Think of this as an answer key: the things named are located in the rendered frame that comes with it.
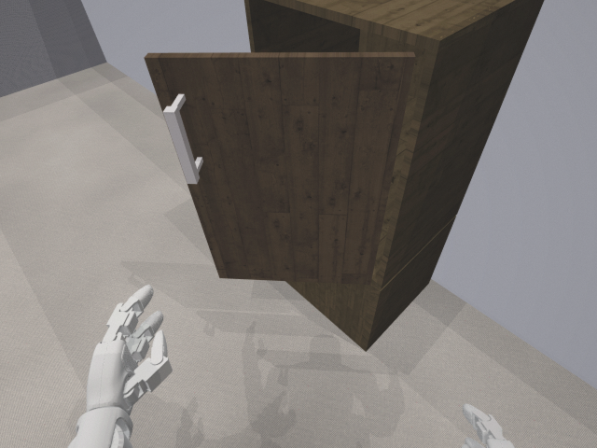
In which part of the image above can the cupboard door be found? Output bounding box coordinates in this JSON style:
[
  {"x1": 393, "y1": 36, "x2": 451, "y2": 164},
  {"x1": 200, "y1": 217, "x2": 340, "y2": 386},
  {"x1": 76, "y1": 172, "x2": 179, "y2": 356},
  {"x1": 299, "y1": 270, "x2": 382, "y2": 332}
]
[{"x1": 145, "y1": 52, "x2": 416, "y2": 285}]

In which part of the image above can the left robot forearm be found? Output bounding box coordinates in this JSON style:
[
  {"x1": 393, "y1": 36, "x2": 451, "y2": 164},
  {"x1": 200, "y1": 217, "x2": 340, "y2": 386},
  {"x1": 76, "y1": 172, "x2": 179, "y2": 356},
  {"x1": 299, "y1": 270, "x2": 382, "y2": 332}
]
[{"x1": 67, "y1": 406, "x2": 133, "y2": 448}]

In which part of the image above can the handle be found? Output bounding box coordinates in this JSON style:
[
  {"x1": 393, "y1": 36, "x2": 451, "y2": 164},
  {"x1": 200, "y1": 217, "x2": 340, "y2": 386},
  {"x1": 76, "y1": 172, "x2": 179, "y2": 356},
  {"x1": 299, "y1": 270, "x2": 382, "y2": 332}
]
[{"x1": 163, "y1": 94, "x2": 203, "y2": 184}]

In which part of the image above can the right robot hand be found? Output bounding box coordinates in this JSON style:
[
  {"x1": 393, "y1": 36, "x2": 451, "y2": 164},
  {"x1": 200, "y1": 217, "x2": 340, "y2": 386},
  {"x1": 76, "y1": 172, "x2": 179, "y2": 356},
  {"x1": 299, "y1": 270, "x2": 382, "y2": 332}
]
[{"x1": 462, "y1": 403, "x2": 515, "y2": 448}]

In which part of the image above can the left robot hand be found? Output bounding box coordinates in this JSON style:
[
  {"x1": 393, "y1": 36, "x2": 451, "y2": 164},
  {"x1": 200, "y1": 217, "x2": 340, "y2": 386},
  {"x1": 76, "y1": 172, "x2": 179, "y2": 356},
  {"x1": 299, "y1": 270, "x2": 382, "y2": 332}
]
[{"x1": 87, "y1": 285, "x2": 173, "y2": 416}]

